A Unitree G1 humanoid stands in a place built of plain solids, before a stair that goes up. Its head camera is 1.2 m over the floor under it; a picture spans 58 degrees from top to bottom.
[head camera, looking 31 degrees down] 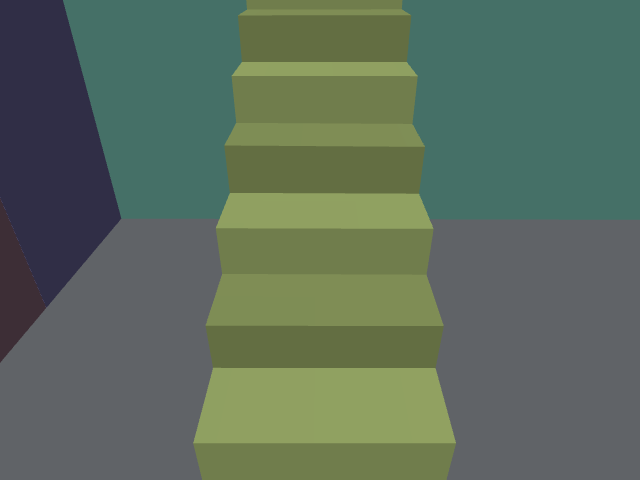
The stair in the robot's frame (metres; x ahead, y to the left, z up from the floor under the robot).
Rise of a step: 0.18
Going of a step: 0.24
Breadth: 0.67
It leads straight ahead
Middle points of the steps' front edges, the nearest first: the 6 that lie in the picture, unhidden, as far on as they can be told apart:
0.68 -0.01 0.18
0.92 -0.01 0.36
1.17 -0.01 0.54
1.41 -0.02 0.72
1.65 -0.02 0.90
1.89 -0.02 1.08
